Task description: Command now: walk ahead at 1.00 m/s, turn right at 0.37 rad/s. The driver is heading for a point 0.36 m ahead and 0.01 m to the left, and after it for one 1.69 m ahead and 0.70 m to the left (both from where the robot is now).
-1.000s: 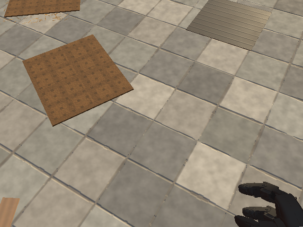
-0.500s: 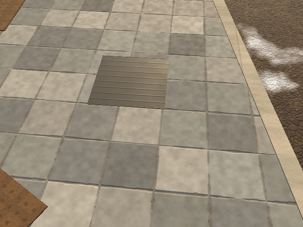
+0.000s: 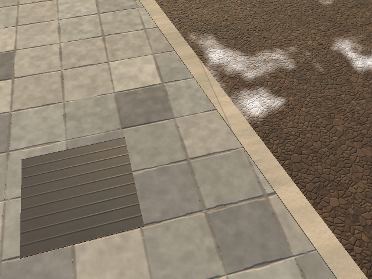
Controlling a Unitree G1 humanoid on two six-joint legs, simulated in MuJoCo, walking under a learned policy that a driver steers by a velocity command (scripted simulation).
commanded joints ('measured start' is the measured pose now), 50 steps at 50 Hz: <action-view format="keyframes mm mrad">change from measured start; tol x32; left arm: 1 -84 34 -21 -113 22 -7 -12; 50 -342 8 17 -200 -16 63 26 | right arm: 1 192 -92 -54 26 -4 -1 12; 19 560 -43 -20 107 56 8 -18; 50 22 -213 -125 -229 54 106 -40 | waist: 1 -98 1 -74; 12 -59 87 59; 19 35 -211 -637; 26 -129 -104 -71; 38 -107 9 -93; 40 -64 471 -121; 50 -51 108 -232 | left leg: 1 478 318 -589 -382 -391 196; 15 393 149 -157 -236 796 86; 17 155 50 -134 218 482 -1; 18 -100 -84 -91 653 -485 -53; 20 -202 2 -187 892 -472 -68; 38 152 60 68 -18 51 73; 40 492 329 -549 -195 615 343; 50 269 172 -390 -210 274 219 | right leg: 1 -551 -118 -28 219 102 14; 8 -666 -196 -96 -89 197 59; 15 -46 -69 -99 -663 550 56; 19 642 -621 339 -458 1594 -176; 24 -81 -464 13 -812 662 -115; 35 -61 -482 -303 -798 439 -37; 39 -159 -342 -420 -320 215 127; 40 -539 -154 -380 31 -313 223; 50 -394 -98 -70 -261 35 203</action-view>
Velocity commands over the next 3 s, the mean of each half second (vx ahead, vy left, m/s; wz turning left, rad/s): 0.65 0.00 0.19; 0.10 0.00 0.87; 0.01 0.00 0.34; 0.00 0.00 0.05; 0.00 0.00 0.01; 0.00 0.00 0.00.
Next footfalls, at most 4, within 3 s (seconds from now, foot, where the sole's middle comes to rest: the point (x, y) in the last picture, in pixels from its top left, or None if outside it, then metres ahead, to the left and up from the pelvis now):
0.34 right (233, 266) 0.51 -0.09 -0.75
0.76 left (153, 262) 0.51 0.18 -0.75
1.20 right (207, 232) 0.63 -0.01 -0.75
1.52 left None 0.41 0.16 -0.75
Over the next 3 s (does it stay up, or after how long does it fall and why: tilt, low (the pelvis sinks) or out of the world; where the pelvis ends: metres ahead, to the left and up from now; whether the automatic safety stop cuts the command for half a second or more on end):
stays up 0.49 0.06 0.02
